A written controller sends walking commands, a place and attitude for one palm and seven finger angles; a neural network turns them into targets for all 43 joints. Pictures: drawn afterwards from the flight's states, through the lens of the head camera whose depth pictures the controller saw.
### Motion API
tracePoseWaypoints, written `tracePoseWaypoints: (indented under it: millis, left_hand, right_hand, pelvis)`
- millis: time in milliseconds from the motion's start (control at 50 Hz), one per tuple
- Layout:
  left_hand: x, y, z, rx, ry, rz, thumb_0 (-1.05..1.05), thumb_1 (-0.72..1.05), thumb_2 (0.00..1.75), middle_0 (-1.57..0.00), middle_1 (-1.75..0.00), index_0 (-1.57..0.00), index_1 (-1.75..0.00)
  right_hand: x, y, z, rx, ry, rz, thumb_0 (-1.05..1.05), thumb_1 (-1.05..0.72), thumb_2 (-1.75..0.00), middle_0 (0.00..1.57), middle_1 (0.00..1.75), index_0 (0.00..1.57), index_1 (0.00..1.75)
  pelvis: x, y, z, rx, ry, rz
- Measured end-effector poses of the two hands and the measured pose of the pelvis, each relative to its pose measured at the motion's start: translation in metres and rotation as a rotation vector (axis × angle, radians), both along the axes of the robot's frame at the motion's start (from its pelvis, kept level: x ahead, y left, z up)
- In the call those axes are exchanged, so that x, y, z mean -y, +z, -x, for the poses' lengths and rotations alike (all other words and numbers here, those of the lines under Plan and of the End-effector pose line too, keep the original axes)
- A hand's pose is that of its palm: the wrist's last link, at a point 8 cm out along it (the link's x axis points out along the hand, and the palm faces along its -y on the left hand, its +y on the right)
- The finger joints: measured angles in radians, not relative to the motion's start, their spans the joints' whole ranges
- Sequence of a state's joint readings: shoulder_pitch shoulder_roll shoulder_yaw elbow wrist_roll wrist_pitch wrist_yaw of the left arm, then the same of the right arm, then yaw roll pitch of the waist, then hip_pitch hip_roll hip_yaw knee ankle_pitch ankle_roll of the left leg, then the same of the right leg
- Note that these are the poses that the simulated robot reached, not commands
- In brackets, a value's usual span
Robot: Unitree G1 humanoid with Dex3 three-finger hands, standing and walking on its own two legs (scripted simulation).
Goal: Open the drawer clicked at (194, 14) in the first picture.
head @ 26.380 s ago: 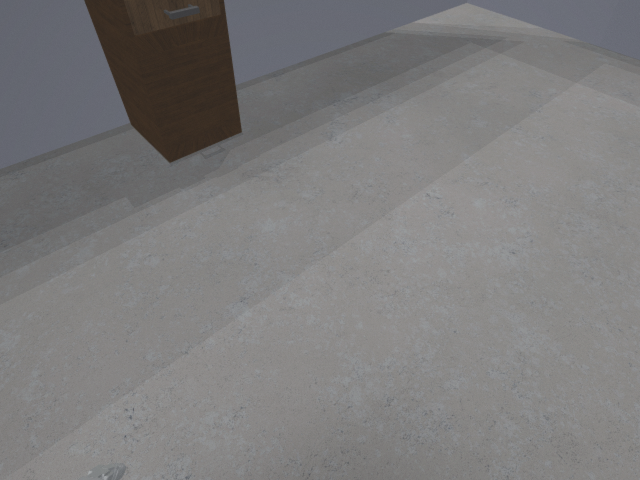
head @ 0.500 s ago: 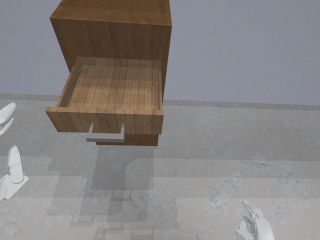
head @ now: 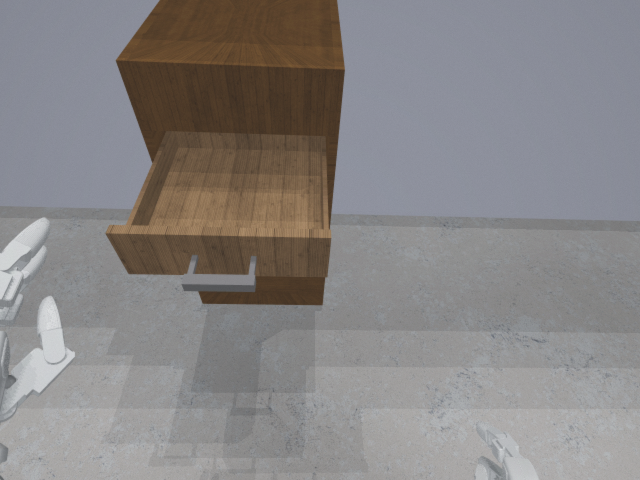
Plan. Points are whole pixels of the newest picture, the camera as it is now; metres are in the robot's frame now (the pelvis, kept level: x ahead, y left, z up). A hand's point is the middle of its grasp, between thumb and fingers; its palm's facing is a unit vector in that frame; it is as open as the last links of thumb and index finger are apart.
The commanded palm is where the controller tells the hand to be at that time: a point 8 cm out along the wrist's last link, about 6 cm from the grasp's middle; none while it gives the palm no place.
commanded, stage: let the arm hang, fingers relaxed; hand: left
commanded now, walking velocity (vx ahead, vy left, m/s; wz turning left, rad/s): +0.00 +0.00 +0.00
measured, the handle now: (221, 272) +0.47 +0.20 -0.10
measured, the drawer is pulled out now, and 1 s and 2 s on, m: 0.30 0.30 0.30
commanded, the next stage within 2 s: look to check the result in 1.08 s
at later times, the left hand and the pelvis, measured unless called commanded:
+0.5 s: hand out of the picture -0.03 +0.19 -0.17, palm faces +0.02 -0.98 -0.21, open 7.1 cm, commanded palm none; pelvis +0.00 +0.01 +0.00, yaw +0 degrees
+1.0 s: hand out of the picture +0.00 +0.16 -0.17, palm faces +0.02 -0.98 -0.18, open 7.3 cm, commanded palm none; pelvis +0.00 +0.00 +0.00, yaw -1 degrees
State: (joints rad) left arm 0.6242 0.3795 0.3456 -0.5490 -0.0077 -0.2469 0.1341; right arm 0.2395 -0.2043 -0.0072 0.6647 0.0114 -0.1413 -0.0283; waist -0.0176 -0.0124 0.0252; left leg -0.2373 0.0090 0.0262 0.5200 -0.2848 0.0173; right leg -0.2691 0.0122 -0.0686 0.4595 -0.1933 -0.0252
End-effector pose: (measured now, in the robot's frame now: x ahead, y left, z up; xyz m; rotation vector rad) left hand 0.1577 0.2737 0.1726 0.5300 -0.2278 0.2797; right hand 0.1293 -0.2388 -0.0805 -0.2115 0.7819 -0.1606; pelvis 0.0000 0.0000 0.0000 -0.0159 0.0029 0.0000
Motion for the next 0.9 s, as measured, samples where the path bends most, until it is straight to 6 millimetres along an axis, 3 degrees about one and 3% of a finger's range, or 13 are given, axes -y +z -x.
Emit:
tracePoseWaypoints:
  millis: [40, 80, 120, 180, 240, 300, 420, 540, 660, 820, 900]
  left_hand:
    - [-0.010, -0.044, -0.015, -0.169, 0.022, 0.044, 0.00, 0.89, 0.90, -0.21, -0.30, -0.21, -0.30]
    - [-0.018, -0.110, -0.024, -0.412, 0.090, 0.158, 0.00, 0.89, 0.90, -0.20, -0.30, -0.21, -0.30]
    - [-0.015, -0.178, -0.017, -0.672, 0.151, 0.272, 0.00, 0.90, 0.90, -0.20, -0.30, -0.20, -0.30]
    - [0.011, -0.259, 0.020, -1.032, 0.174, 0.395, 0.00, 0.91, 0.90, -0.20, -0.30, -0.20, -0.30]
    - [0.048, -0.305, 0.073, -1.306, 0.150, 0.485, 0.01, 0.91, 0.90, -0.20, -0.30, -0.20, -0.29]
    - [0.048, -0.316, 0.107, -1.371, 0.240, 0.546, -0.03, 1.00, 0.90, -0.21, -0.30, -0.21, -0.30]
    - [0.034, -0.315, 0.166, -1.542, 0.320, 0.522, -0.03, 0.99, 0.90, -0.21, -0.30, -0.21, -0.30]
    - [0.032, -0.309, 0.200, -1.648, 0.379, 0.504, -0.01, 0.94, 0.90, -0.20, -0.30, -0.20, -0.30]
    - [0.043, -0.309, 0.201, -1.659, 0.373, 0.512, 0.00, 0.92, 0.90, -0.20, -0.30, -0.20, -0.30]
    - [0.065, -0.314, 0.172, -1.593, 0.307, 0.541, 0.00, 0.91, 0.90, -0.20, -0.30, -0.20, -0.30]
    - [0.067, -0.315, 0.165, -1.584, 0.301, 0.530, 0.01, 0.93, 0.90, -0.20, -0.30, -0.20, -0.30]
  right_hand:
    - [0.004, -0.012, -0.002, -0.047, 0.024, -0.007, 0.01, -0.90, -0.90, 0.20, 0.30, 0.20, 0.30]
    - [0.005, -0.025, 0.001, -0.108, 0.028, -0.012, 0.01, -0.91, -0.90, 0.20, 0.30, 0.20, 0.30]
    - [0.003, -0.032, 0.007, -0.156, 0.023, -0.018, 0.01, -0.91, -0.90, 0.20, 0.30, 0.20, 0.30]
    - [-0.002, -0.035, 0.024, -0.218, -0.002, -0.024, 0.01, -0.91, -0.90, 0.20, 0.30, 0.20, 0.30]
    - [-0.009, -0.037, 0.050, -0.304, -0.028, -0.027, 0.01, -0.91, -0.90, 0.20, 0.30, 0.20, 0.30]
    - [-0.016, -0.041, 0.082, -0.427, -0.034, -0.034, 0.01, -0.91, -0.90, 0.20, 0.30, 0.20, 0.30]
    - [-0.016, -0.049, 0.135, -0.607, -0.086, -0.044, 0.00, -0.94, -0.90, 0.20, 0.30, 0.20, 0.30]
    - [-0.028, -0.056, 0.169, -0.696, -0.115, -0.088, 0.00, -0.92, -0.90, 0.20, 0.30, 0.20, 0.30]
    - [-0.043, -0.061, 0.180, -0.724, -0.124, -0.136, 0.00, -0.91, -0.90, 0.20, 0.30, 0.20, 0.30]
    - [-0.053, -0.065, 0.174, -0.693, -0.129, -0.171, 0.00, -0.91, -0.90, 0.20, 0.30, 0.20, 0.30]
    - [-0.052, -0.065, 0.168, -0.670, -0.136, -0.176, 0.00, -0.91, -0.90, 0.20, 0.30, 0.20, 0.30]
  pelvis:
    - [-0.005, -0.003, 0.000, -0.016, 0.013, -0.006]
    - [-0.008, -0.005, 0.001, -0.018, 0.020, -0.012]
    - [-0.010, -0.007, 0.001, -0.008, 0.017, -0.016]
    - [-0.009, -0.006, 0.002, 0.014, 0.002, -0.022]
    - [-0.008, -0.002, 0.003, 0.029, -0.011, -0.018]
    - [-0.005, 0.001, 0.004, 0.031, -0.005, -0.010]
    - [-0.006, 0.004, 0.002, 0.029, -0.002, -0.005]
    - [-0.007, 0.005, 0.000, 0.031, -0.005, -0.009]
    - [-0.006, 0.005, 0.000, 0.031, -0.010, -0.012]
    - [-0.003, 0.004, -0.002, 0.033, -0.014, -0.016]
    - [0.000, 0.004, -0.003, 0.035, -0.018, -0.016]
